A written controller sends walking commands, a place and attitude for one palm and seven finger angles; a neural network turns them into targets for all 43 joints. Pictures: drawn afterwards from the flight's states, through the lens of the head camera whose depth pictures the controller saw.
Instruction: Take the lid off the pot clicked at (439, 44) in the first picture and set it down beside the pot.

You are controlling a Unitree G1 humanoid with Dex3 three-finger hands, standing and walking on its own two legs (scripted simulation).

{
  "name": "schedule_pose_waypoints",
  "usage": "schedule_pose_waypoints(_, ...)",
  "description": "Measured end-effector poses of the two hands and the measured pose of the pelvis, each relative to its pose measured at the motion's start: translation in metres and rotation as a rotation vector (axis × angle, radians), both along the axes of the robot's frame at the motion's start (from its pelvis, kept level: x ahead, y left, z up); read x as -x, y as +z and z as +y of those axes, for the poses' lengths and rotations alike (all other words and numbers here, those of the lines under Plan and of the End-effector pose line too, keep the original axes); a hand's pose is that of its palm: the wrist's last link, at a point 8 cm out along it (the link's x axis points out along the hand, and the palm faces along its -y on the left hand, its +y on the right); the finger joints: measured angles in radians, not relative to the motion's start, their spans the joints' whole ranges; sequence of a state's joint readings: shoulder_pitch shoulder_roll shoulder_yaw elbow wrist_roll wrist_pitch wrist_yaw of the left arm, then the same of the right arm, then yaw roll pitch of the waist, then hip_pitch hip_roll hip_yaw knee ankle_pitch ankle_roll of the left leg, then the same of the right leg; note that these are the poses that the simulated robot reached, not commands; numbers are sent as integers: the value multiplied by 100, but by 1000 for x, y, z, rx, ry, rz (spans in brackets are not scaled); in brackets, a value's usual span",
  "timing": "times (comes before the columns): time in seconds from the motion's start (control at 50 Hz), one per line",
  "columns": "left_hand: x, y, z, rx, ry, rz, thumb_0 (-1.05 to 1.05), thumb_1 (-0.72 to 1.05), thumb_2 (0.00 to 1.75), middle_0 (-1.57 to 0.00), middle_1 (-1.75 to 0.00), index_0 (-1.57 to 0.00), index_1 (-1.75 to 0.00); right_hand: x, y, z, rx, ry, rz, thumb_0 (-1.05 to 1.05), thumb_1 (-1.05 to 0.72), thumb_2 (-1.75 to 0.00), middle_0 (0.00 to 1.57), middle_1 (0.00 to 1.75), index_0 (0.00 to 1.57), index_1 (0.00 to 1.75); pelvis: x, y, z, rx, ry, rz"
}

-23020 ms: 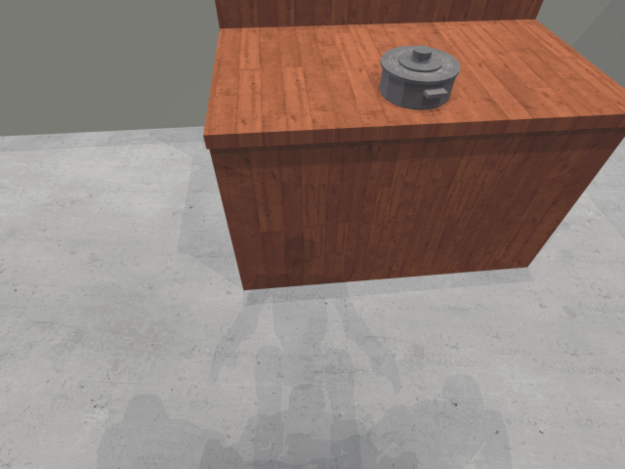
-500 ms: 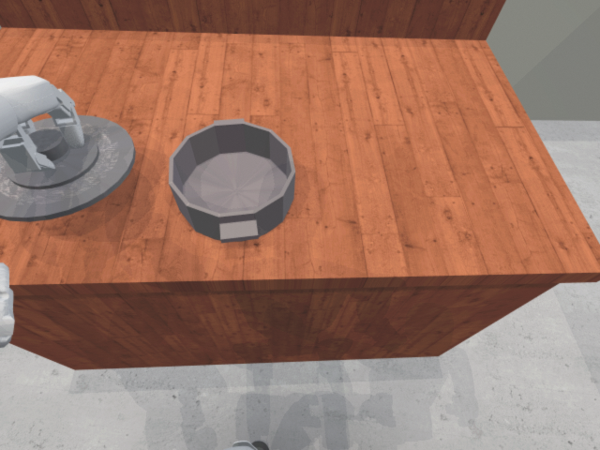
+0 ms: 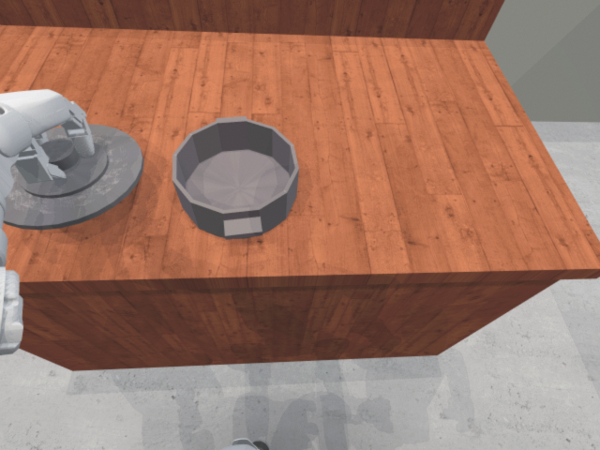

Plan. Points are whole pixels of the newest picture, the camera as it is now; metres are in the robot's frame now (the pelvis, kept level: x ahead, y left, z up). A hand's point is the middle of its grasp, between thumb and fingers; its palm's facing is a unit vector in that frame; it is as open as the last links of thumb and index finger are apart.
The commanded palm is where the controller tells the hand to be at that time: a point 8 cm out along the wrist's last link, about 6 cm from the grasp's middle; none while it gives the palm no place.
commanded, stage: lower the lid onto the table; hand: left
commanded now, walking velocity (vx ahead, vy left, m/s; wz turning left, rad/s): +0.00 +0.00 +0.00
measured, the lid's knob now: (57, 155) +0.49 +0.31 +0.08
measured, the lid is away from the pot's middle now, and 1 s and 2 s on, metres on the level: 0.23 0.24 0.24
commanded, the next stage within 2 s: open the fingers wide in 1.16 s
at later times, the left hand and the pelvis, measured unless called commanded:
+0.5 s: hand (58, 180) +0.46 +0.30 +0.07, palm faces -0.49 -0.07 -0.87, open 7.4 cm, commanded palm +0.52 +0.30 +0.13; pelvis -0.01 +0.00 -0.01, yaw -1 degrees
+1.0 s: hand (64, 182) +0.48 +0.31 +0.04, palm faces -0.50 -0.10 -0.86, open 7.4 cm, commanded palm +0.53 +0.31 +0.10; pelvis +0.00 +0.01 -0.02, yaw -1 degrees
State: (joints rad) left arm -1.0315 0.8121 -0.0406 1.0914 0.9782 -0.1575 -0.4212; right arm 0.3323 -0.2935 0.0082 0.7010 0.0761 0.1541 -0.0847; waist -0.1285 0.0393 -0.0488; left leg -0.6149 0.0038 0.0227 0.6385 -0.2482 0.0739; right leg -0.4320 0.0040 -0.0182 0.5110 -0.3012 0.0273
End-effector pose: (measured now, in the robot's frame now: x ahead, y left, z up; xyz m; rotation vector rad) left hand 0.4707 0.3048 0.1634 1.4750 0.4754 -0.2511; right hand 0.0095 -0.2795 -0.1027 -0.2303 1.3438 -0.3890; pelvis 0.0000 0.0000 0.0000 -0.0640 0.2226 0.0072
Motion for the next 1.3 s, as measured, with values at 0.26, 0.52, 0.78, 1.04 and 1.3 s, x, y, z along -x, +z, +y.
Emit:
schedule_pose_waypoints(0.26, 8, -22, -3, -5, -22, 40, 3, 27, 79, -59, -92, -66, -94, 12, -1, 1, 22, -5, 5, 1, -91, -90, 20, 30, 20, 30, 7, -3, 2, 4, -2, 3)
schedule_pose_waypoints(0.52, 0, -39, -1, -24, -23, 58, 3, 27, 79, -59, -92, -65, -94, 34, 1, 1, 51, -31, 53, 0, -91, -90, 20, 30, 20, 30, 6, -6, 5, 10, -10, 30)
schedule_pose_waypoints(0.78, -13, -59, 5, 1, -17, 64, 3, 27, 79, -59, -92, -65, -94, 41, 1, 5, 67, -62, 85, 0, -90, -90, 20, 30, 20, 30, 2, -11, 7, 17, -21, 65)
schedule_pose_waypoints(1.04, -17, -64, 10, 2, -9, 60, 4, 25, 77, -60, -94, -67, -96, 41, -7, 10, 54, -55, 115, 0, -90, -90, 20, 30, 20, 30, 3, -18, 10, 27, -19, 93)
schedule_pose_waypoints(1.3, -14, -72, 9, 6, -18, 31, 2, 23, 76, -61, -98, -69, -97, 50, -15, 14, 42, -64, 111, 0, -91, -90, 20, 30, 20, 30, 13, -28, 11, 34, -24, 115)
